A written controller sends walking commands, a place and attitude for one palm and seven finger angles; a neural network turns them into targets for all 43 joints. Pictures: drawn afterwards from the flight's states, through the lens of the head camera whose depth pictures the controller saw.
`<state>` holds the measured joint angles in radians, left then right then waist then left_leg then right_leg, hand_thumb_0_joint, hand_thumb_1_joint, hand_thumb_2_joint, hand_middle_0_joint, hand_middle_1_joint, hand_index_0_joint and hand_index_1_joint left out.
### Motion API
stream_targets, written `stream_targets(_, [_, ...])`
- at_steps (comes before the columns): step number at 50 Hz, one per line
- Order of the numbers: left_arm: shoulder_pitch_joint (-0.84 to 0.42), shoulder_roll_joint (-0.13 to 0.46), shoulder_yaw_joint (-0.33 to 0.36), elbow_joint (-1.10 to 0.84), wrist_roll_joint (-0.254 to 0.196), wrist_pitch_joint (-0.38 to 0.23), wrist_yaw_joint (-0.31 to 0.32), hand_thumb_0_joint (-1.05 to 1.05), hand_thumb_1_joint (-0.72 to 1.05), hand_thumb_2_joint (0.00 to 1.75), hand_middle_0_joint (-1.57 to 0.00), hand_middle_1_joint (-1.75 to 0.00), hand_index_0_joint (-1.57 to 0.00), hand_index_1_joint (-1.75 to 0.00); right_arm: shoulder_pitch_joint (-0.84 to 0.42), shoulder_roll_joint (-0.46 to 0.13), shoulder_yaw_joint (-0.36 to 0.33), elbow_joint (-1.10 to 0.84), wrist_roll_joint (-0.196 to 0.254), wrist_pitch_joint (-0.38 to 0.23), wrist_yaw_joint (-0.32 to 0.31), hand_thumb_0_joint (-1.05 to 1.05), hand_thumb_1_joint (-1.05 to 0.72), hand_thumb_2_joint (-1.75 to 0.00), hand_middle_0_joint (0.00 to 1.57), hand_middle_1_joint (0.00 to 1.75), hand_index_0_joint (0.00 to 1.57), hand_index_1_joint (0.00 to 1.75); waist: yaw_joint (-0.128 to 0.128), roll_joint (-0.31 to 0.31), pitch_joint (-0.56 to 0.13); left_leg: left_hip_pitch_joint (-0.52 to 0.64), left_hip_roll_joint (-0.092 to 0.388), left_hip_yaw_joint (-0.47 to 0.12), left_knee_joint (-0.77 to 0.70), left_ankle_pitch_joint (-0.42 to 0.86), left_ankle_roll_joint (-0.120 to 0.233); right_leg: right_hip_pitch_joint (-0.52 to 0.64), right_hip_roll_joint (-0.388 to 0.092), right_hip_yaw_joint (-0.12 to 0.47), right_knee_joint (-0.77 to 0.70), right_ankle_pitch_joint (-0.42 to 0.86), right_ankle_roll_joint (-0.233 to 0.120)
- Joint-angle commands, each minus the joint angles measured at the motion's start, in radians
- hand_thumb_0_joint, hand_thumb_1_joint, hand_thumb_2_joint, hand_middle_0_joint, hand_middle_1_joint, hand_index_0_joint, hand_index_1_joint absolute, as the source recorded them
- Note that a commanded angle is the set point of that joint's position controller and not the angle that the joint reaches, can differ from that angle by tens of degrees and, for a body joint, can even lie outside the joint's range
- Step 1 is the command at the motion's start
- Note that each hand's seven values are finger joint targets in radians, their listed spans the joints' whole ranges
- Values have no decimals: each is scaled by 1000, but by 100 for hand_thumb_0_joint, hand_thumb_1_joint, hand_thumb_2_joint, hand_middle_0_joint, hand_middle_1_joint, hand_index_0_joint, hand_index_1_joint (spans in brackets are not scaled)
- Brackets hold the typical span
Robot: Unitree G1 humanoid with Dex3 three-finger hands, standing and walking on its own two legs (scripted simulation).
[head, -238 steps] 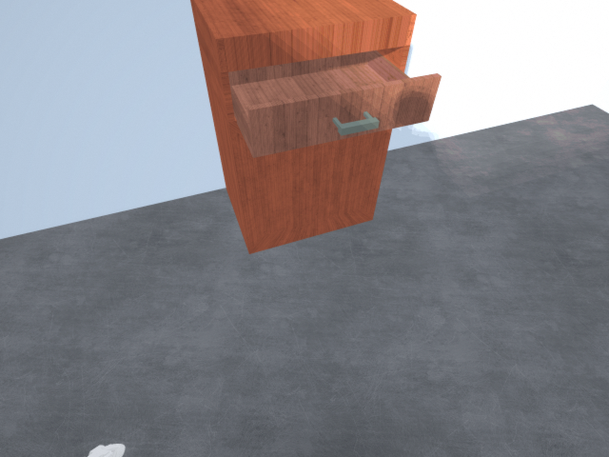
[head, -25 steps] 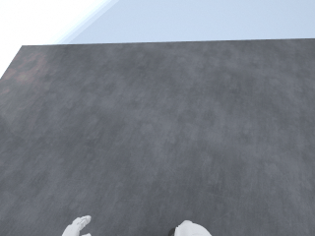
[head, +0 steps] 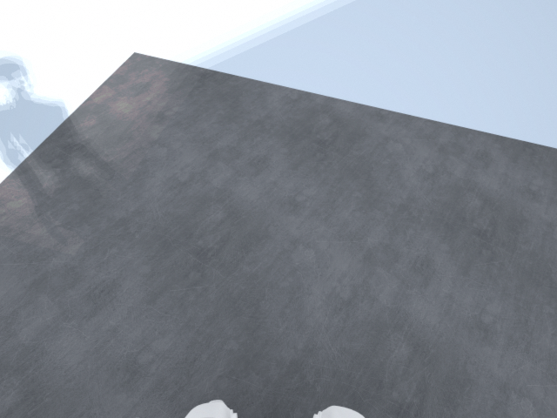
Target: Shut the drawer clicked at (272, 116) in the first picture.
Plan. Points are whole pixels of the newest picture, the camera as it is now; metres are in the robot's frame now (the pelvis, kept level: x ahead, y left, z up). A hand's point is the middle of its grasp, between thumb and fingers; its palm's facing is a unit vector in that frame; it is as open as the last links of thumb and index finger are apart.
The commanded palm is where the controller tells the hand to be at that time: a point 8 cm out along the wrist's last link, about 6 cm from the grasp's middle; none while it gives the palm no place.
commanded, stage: turn to face it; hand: left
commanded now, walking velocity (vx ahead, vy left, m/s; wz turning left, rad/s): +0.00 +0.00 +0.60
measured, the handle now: out of the picture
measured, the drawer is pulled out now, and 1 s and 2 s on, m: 0.21 0.21 0.21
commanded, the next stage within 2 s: none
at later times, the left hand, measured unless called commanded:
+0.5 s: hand out of the picture +0.03 +0.16 -0.13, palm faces +0.33 -0.90 -0.29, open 7.4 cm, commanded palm none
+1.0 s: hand out of the picture -0.15 +0.15 -0.17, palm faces +0.64 -0.73 -0.23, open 7.4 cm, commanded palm none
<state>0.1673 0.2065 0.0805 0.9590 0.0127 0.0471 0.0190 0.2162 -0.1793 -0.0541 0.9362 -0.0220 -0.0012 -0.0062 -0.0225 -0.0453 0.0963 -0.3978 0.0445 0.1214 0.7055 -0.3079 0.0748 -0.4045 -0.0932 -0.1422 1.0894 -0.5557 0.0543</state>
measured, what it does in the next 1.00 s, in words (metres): steps on the spot, turning left: right foot, then left foot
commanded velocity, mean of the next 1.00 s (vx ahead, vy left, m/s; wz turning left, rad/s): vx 0.00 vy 0.00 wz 0.60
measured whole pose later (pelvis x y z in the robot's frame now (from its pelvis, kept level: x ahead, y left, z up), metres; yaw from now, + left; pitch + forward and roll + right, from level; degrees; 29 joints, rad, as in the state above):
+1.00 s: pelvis -0.04 -0.04 +0.01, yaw +37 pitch +0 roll -1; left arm 0.25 0.27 0.08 0.94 0.01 0.08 0.01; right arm 0.11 -0.21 -0.05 0.88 -0.01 0.01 0.01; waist 0.03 -0.06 0.10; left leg -0.28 0.01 0.06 0.61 -0.34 0.05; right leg -0.44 -0.15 -0.10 1.07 -0.52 0.10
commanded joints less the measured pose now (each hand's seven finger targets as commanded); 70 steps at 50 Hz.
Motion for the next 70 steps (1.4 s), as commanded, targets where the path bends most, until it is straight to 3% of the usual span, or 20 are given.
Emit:
stream_targets(1, [-25, 74, 19, -105, 4, -28, -1, 0, 90, 90, -20, -30, -20, -30, 72, -186, -42, -46, 0, -10, -20, 0, -90, -90, 20, 30, 20, 30, -4, 165, -190, 283, 248, -354, -337, 547, 87, -196, -19, 140, 160, 142, 26])
stream_targets(4, [14, 78, 20, -89, 3, -18, -3, 0, 90, 90, -20, -30, -20, -30, 52, -193, -45, -58, 5, -13, -17, 0, -90, -90, 20, 30, 20, 30, 8, 149, -207, 264, 195, -310, -365, 474, 67, -149, -9, 140, 107, 207, 41])
stream_targets(14, [-38, 89, 19, -142, -2, -12, 5, 0, 90, 90, -20, -30, -20, -30, 39, -230, -74, -64, -2, 19, -2, 0, -90, -90, 20, 30, 20, 30, -21, 204, -136, 196, 179, -477, -404, 181, 102, -63, 33, 140, -216, 120, 43])
stream_targets(19, [99, 100, 20, -125, -11, -26, 10, 0, 90, 90, -20, -30, -20, -30, -42, -240, -87, -99, 1, 33, 5, 0, -90, -90, 20, 30, 20, 30, 34, 214, -172, 67, 115, -498, -331, 180, 56, 197, 83, 115, -531, 226, 14])
stream_targets(20, [146, 123, 26, -115, -8, -31, 13, 0, 90, 90, -20, -30, -20, -30, -60, -218, -85, -110, 7, 36, 8, 0, -90, -90, 20, 30, 20, 30, 60, 163, -179, -37, 68, -468, -285, 92, 12, 330, 58, 122, -680, 299, 0])
stream_targets(21, [174, 206, 41, -121, 9, -41, 21, 0, 90, 90, -20, -30, -20, -30, -45, -151, -78, -124, 16, 41, 13, 0, -90, -90, 20, 30, 20, 30, 75, -70, -179, -216, -49, -345, -65, -97, -67, 447, -158, 335, -864, 158, -67])
stream_targets(22, [130, 294, 48, -152, 18, -40, 23, 0, 90, 90, -20, -30, -20, -30, -47, -113, -72, -152, 9, 39, 12, 0, -90, -90, 20, 30, 20, 30, 71, -312, -127, -327, -148, -179, 219, -249, -134, 349, -408, 591, -928, 137, -167])
stream_targets(23, [59, 264, 34, -175, 8, -33, 27, 0, 90, 90, -20, -30, -20, -30, -63, -176, -82, -148, -4, 42, 14, 0, -90, -90, 20, 30, 20, 30, 46, -181, -93, -251, -77, -226, 379, -233, -112, 173, -414, 501, -918, 133, -188])
stream_targets(24, [-22, 200, 26, -186, 7, -43, 27, 0, 90, 90, -20, -30, -20, -30, -48, -169, -82, -125, -8, 51, 21, 0, -90, -90, 20, 30, 20, 30, -1, -143, -56, -237, -52, -232, 444, -148, -111, 125, -326, 391, -906, 186, -166])
stream_targets(28, [-10, 143, 0, -175, 5, -59, 15, 0, 90, 90, -20, -30, -20, -30, -4, -144, -72, -78, -1, 59, 36, 0, -90, -90, 20, 30, 20, 30, -16, -124, -31, -229, -26, -142, 545, -15, -150, 192, -205, 140, -785, 527, -129])
stream_targets(38, [150, 208, 21, -119, 19, -46, 13, 0, 90, 90, -20, -30, -20, -30, -172, -123, -41, -121, 9, 51, 37, 0, -90, -90, 20, 30, 20, 30, 83, -170, -98, -114, 0, -45, 161, -148, -154, 360, -292, 72, -703, 714, -174])
stream_targets(41, [144, 227, 33, -110, 18, -40, 10, 0, 90, 90, -20, -30, -20, -30, -134, -123, -33, -117, 14, 36, 33, 0, -90, -90, 20, 30, 20, 30, 77, -197, -157, -1, -20, -5, -16, -124, -131, 378, -299, 35, -621, 800, -157])
stream_targets(43, [129, 222, 35, -106, 5, -34, 6, 0, 90, 90, -20, -30, -20, -30, -49, -158, -43, -98, 10, 23, 31, 0, -90, -90, 20, 30, 20, 30, 26, -119, -205, 194, -26, -10, -274, 89, -113, 308, -264, -41, -462, 750, -84])
stream_targets(44, [128, 186, 30, -127, -3, -31, 1, 0, 90, 90, -20, -30, -20, -30, 29, -251, -66, -84, 5, 12, 26, 0, -90, -90, 20, 30, 20, 30, -20, 94, -265, 415, 113, -197, -334, 328, -52, 100, -190, -75, -257, 516, -18])
stream_targets(45, [67, 115, 8, -179, -6, -28, -7, 0, 90, 90, -20, -30, -20, -30, 96, -363, -95, -76, 9, 10, 15, 0, -90, -90, 20, 30, 20, 30, -68, 381, -260, 524, 372, -522, -326, 801, 83, -207, -53, -40, -54, -112, 58])
stream_targets(46, [12, 136, 7, -190, 3, -16, 1, 0, 90, 90, -20, -30, -20, -30, 145, -363, -93, -46, 14, 19, 11, 0, -90, -90, 20, 30, 20, 30, -81, 267, -277, 504, 404, -463, -286, 884, 149, -215, -60, 69, 46, -110, 40])
stream_targets(50, [3, 137, 17, -136, 2, -15, -5, 0, 90, 90, -20, -30, -20, -30, -23, -251, -56, -84, 6, 9, -11, 0, -90, -90, 20, 30, 20, 30, -7, 215, -144, 342, 211, -318, -307, 745, 77, -200, -48, 131, 115, 123, 51])
stream_targets(53, [21, 137, 17, -124, 2, -13, -8, 0, 90, 90, -20, -30, -20, -30, -29, -242, -51, -88, 8, 3, -11, 0, -90, -90, 20, 30, 20, 30, 9, 180, -136, 315, 169, -306, -334, 675, 64, -157, -25, 130, 69, 180, 60])
stream_targets(64, [-112, 126, 8, -190, -6, -14, 5, 0, 90, 90, -20, -30, -20, -30, 45, -252, -66, -75, -3, 18, -7, 0, -90, -90, 20, 30, 20, 30, -24, 175, -114, 280, 166, -530, -350, 470, 113, -97, 35, 168, -182, 129, 53])
stream_targets(70, [-6, 126, 7, -181, -17, -32, 13, 0, 90, 90, -20, -30, -20, -30, 1, -249, -73, -87, 3, 26, -5, 0, -90, -90, 20, 30, 20, 30, 28, 192, -172, 147, 96, -573, -254, 485, 63, 207, 90, 148, -556, 267, 21])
